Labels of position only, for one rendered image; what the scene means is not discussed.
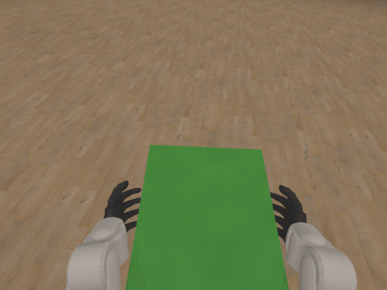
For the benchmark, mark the carton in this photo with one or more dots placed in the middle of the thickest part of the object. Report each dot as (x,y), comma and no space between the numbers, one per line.
(206,222)

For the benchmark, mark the robot right forearm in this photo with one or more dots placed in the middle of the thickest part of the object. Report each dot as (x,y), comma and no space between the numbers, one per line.
(319,265)

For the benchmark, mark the right robot hand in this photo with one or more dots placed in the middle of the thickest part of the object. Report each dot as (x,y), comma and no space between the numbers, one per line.
(292,212)

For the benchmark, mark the left robot hand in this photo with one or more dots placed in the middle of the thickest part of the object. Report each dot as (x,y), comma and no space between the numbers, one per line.
(116,206)

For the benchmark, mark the robot left forearm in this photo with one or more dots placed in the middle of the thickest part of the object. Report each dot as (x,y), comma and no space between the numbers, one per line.
(95,264)

